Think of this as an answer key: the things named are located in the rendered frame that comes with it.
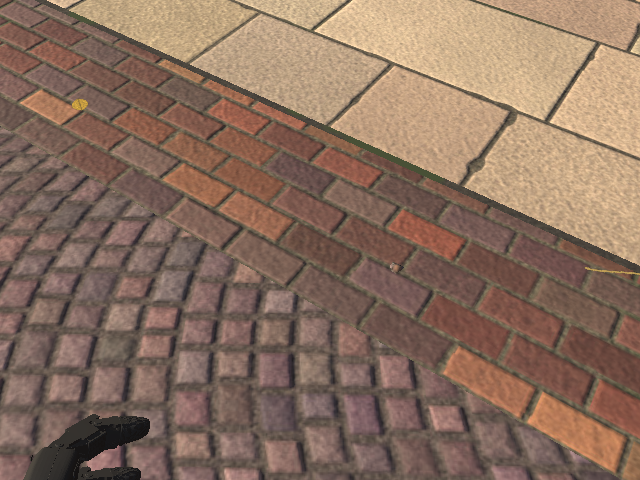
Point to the robot left hand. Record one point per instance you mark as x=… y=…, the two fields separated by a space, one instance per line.
x=82 y=442

